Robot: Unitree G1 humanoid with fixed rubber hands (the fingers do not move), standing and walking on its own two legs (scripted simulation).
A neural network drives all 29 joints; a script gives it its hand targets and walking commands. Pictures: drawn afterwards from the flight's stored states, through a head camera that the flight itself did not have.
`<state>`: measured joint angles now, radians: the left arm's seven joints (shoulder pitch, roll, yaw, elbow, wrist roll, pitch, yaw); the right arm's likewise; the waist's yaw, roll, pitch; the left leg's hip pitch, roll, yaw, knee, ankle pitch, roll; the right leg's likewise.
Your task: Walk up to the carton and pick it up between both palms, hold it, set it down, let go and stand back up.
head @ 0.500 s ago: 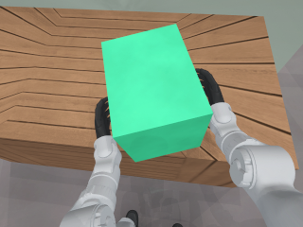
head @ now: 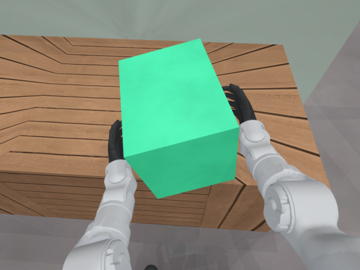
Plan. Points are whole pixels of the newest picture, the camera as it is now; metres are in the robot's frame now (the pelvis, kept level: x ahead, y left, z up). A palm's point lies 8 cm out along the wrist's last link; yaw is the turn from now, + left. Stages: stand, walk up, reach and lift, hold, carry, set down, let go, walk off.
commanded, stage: reach and lift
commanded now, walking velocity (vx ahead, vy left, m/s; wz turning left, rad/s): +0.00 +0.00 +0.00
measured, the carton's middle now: (178, 121) +0.48 +0.05 +0.01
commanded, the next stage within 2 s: none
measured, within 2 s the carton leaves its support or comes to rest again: neither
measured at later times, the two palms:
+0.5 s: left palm (113, 120) +0.39 +0.18 +0.11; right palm (265, 95) +0.44 -0.12 +0.16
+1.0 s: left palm (102, 104) +0.39 +0.18 +0.16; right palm (275, 92) +0.41 -0.12 +0.20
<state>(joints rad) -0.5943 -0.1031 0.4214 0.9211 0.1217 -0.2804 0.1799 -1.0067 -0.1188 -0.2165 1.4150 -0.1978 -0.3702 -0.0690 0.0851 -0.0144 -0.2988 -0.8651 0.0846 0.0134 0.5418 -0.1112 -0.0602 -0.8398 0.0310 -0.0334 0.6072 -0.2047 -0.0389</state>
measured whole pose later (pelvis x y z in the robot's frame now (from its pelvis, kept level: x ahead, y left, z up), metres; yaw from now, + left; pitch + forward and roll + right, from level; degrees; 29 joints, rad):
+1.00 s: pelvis +0.00 +0.00 +0.02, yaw +1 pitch +4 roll +0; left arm -0.77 0.03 0.42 0.84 0.12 0.19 0.04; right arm -0.94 -0.04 -0.22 1.04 0.01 0.15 -0.19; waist 0.00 -0.01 -0.18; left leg -0.41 0.07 0.01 0.45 -0.12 -0.06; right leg -0.37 0.02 -0.03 0.51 -0.21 -0.03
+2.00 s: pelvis +0.00 +0.01 +0.02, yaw +1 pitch +0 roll +0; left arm -0.78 0.05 0.41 0.66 0.12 0.42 0.01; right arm -0.92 -0.01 -0.22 0.88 0.08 0.30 -0.24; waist -0.05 -0.01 -0.13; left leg -0.32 0.07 0.01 0.45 -0.13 -0.05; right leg -0.28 0.02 -0.03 0.50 -0.22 -0.02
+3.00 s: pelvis -0.01 +0.01 +0.02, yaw +1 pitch -1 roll +0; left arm -0.74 0.05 0.38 0.44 0.12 0.59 0.02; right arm -0.89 -0.01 -0.16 0.74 0.16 0.40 -0.26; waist -0.07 -0.01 -0.14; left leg -0.31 0.06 0.01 0.44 -0.12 -0.05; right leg -0.27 0.02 -0.03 0.50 -0.21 -0.02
